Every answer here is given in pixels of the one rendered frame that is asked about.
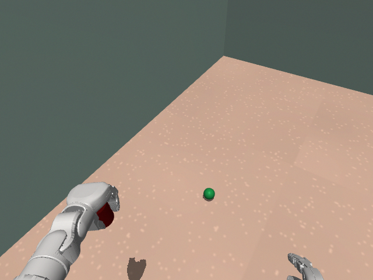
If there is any left robot arm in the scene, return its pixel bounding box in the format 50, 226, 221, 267
13, 202, 94, 280

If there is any left robot hand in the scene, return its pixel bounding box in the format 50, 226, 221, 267
66, 182, 120, 231

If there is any right robot hand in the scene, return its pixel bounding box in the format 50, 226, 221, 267
287, 253, 324, 280

